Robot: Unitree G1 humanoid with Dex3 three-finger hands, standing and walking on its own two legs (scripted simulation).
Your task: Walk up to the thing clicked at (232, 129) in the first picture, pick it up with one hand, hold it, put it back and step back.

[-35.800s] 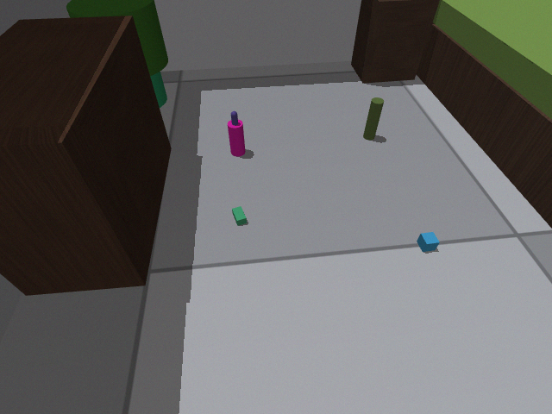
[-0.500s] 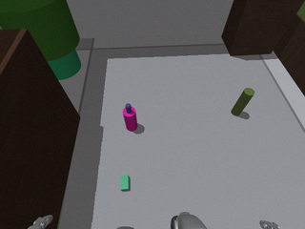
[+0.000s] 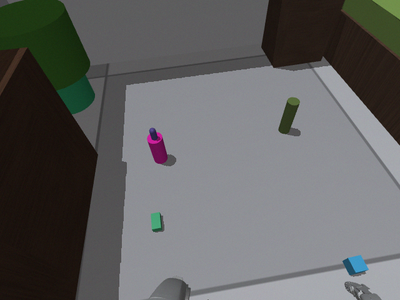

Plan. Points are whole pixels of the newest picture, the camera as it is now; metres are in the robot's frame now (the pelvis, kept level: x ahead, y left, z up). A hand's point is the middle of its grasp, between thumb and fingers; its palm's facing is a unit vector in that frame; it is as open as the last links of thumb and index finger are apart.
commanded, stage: step back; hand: left
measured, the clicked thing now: (156, 144) +0.96 +0.32 -0.62
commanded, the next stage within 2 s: stand in 1.12 s
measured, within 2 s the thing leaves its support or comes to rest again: neither
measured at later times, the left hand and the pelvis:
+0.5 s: hand out of the picture -0.08 +0.27 -0.15, palm faces +0.10 -0.91 -0.39, open 7.4 cm; pelvis -0.09 -0.01 +0.00, yaw +4 degrees
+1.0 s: hand out of the picture -0.03 +0.32 -0.16, palm faces +0.12 -0.93 -0.36, open 7.4 cm; pelvis -0.05 +0.04 +0.00, yaw +7 degrees
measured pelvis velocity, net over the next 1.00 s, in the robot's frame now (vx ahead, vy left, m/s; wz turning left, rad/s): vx -0.05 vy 0.04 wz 0.12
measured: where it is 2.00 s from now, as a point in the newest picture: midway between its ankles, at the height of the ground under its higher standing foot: outside the picture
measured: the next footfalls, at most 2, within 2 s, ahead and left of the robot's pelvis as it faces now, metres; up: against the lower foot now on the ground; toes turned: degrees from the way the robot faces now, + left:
left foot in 0.20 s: -0.05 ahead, +0.12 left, +0.00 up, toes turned +4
right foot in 0.48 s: -0.03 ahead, -0.11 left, +0.00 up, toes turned +3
